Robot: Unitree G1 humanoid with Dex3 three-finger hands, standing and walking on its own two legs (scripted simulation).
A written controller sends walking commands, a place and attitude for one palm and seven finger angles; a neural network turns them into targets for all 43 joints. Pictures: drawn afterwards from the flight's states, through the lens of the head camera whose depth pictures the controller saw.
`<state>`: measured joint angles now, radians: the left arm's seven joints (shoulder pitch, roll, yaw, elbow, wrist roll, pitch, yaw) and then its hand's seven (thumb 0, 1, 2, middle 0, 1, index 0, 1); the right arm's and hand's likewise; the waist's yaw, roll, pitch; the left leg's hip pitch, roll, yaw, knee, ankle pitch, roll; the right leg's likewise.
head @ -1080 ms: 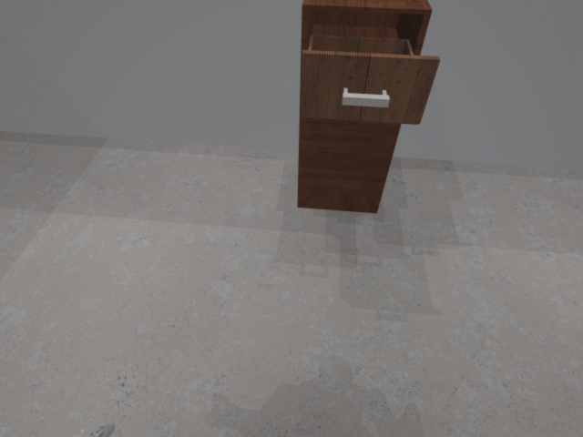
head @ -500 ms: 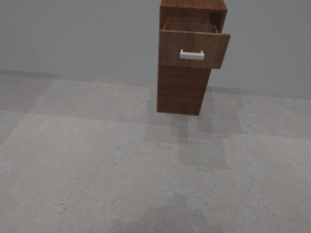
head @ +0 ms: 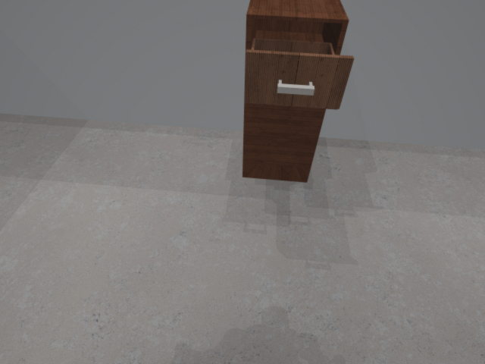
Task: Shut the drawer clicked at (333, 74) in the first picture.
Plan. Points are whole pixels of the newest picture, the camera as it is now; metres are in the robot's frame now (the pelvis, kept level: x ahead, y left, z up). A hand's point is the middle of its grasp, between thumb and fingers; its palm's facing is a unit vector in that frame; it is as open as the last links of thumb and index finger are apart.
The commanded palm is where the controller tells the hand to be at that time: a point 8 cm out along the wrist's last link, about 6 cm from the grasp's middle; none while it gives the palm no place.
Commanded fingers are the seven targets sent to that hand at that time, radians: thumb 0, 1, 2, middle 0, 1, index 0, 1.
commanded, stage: look at it before walking up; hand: left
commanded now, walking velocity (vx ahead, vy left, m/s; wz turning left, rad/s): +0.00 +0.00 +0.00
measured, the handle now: (295, 86) +0.93 -0.12 +0.00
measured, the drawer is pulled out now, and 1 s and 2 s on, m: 0.30 0.30 0.30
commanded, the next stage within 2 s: walk to a spot facing it in 0.36 s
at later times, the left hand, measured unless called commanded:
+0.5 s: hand out of the picture +0.07 +0.25 -0.16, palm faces -0.02 -0.94 -0.33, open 7.4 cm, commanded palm none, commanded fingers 0.00 0.90 0.90 -0.20 -0.30 -0.20 -0.30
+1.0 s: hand out of the picture +0.05 +0.16 -0.17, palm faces -0.15 -0.96 -0.24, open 7.4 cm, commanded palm none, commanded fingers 0.00 0.90 0.90 -0.20 -0.30 -0.20 -0.30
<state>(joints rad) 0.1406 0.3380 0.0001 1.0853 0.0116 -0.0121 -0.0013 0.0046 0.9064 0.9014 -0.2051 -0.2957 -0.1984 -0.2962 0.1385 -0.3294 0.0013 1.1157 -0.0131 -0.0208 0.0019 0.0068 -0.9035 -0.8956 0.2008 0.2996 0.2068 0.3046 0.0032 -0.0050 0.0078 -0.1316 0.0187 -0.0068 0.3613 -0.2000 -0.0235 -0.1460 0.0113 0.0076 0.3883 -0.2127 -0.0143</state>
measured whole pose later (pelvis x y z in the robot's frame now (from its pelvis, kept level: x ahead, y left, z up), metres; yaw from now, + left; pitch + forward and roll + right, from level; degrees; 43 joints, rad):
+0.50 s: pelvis +0.00 +0.00 +0.00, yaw +0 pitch -1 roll +0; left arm 0.16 0.34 0.00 1.10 0.01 -0.01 0.00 0.00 0.91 0.90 -0.20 -0.30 -0.20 -0.30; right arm 0.13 -0.33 0.00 1.12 -0.01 -0.02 0.00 0.01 -0.90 -0.90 0.20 0.30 0.21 0.30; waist 0.01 -0.01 0.02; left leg -0.13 0.01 0.00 0.35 -0.20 -0.02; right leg -0.14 0.01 0.01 0.37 -0.21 -0.01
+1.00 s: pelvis -0.01 -0.02 -0.01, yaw -13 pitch +0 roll +1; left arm 0.32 0.18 0.04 0.94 0.02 0.01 -0.01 0.00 0.91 0.90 -0.20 -0.30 -0.20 -0.30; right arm 0.19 -0.23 -0.06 0.98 -0.03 0.04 0.01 0.01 -0.91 -0.90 0.20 0.30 0.21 0.30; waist 0.04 0.02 0.06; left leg -0.47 0.06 0.02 1.08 -0.37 -0.05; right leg -0.28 0.07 0.02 0.53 -0.25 -0.08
